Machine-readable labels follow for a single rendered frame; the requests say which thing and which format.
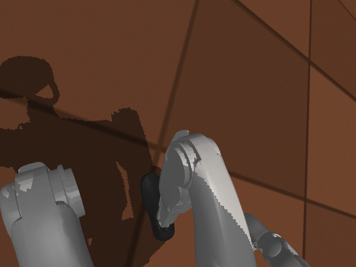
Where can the right robot arm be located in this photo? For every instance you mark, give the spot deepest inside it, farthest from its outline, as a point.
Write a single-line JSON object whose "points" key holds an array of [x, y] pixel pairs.
{"points": [[278, 253]]}

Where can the right robot foot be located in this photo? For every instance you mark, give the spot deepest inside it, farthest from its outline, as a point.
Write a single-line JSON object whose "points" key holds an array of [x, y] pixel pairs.
{"points": [[149, 187]]}

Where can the right robot hand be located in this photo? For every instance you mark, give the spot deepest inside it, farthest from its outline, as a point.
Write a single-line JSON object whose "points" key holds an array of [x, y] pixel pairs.
{"points": [[256, 229]]}

